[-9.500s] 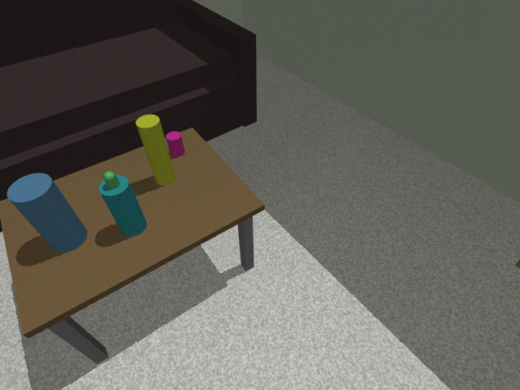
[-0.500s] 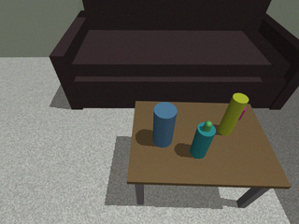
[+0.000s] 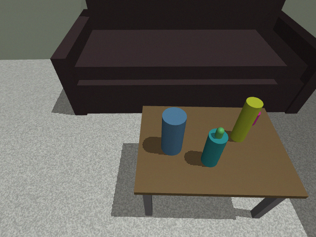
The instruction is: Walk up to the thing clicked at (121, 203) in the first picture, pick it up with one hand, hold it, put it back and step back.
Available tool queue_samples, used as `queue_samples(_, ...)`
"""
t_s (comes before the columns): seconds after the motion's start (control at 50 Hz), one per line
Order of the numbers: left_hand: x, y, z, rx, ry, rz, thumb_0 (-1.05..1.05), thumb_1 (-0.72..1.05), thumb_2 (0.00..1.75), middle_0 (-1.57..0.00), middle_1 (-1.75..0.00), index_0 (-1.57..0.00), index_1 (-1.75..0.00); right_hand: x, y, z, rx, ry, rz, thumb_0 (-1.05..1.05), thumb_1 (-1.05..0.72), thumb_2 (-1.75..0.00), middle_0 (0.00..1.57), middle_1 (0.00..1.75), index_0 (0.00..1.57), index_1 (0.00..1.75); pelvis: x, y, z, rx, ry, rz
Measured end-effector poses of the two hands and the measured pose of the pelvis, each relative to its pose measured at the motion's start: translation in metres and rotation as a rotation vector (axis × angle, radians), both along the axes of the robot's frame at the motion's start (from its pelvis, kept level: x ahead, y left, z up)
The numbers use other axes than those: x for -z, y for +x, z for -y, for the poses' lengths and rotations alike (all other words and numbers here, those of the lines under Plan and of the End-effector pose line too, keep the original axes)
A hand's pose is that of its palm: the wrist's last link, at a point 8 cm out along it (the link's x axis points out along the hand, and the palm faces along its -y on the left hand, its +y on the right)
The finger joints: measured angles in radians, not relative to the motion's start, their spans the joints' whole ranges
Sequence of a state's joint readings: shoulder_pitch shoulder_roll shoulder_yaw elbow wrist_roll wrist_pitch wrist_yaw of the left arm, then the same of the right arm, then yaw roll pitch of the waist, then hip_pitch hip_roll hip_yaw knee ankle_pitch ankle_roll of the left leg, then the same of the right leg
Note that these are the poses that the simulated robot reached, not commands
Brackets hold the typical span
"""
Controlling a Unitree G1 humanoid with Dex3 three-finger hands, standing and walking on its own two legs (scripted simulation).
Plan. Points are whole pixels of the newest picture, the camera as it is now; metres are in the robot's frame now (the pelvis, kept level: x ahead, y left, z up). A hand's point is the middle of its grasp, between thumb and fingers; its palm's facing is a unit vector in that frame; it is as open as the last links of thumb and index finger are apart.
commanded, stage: walk up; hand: right
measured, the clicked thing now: (214, 145) +0.54 -0.23 -0.23
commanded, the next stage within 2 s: stand in 0.08 s
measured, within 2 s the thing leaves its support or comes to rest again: neither
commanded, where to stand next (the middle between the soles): +0.07 -0.01 m, yaw +0 degrees
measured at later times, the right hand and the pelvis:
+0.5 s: hand out of the picture +0.08 -0.25 -0.15, palm faces -0.02 +0.94 -0.34, open 7.4 cm; pelvis -0.01 +0.00 +0.00, yaw +0 degrees
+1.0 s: hand out of the picture +0.05 -0.25 -0.16, palm faces -0.03 +0.94 -0.33, open 7.4 cm; pelvis -0.01 +0.00 +0.00, yaw +0 degrees
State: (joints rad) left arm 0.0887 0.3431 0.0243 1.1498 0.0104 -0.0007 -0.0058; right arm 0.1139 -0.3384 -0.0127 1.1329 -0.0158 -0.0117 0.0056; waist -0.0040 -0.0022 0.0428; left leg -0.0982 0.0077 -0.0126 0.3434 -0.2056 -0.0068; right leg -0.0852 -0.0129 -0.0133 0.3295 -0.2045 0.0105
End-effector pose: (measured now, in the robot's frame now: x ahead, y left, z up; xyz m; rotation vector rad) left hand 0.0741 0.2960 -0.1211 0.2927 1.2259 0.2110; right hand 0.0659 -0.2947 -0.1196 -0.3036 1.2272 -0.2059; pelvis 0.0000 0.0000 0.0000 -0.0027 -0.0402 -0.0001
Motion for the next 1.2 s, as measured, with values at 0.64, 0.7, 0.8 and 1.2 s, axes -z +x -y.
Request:
queue_samples(0.64,-0.003,-0.015,-0.002,0.012,0.009,-0.008,0.00,0.90,0.90,-0.20,-0.30,-0.21,-0.30,-0.002,-0.005,0.000,-0.019,0.001,-0.001,0.01,-0.90,-0.90,0.20,0.30,0.20,0.30,-0.002,-0.011,0.000,-0.003,0.001,-0.001)
queue_samples(0.7,-0.002,-0.021,-0.002,0.010,0.009,-0.021,0.00,0.90,0.90,-0.20,-0.30,-0.21,-0.30,-0.001,-0.010,0.001,-0.017,0.002,-0.014,0.01,-0.90,-0.90,0.20,0.30,0.20,0.30,-0.002,-0.012,0.000,-0.003,0.001,-0.003)
queue_samples(0.8,-0.001,-0.028,-0.002,0.005,0.010,-0.041,0.00,0.90,0.90,-0.20,-0.30,-0.21,-0.30,0.001,-0.017,0.002,-0.013,0.003,-0.034,0.01,-0.90,-0.90,0.20,0.30,0.20,0.30,-0.002,-0.012,0.000,-0.004,0.002,-0.006)
queue_samples(1.2,-0.002,-0.019,0.003,0.015,0.010,-0.020,0.00,0.90,0.90,-0.20,-0.30,-0.21,-0.30,0.000,-0.009,0.005,-0.019,0.002,-0.022,0.01,-0.90,-0.90,0.20,0.30,0.20,0.30,-0.001,-0.009,0.004,-0.006,0.001,-0.008)
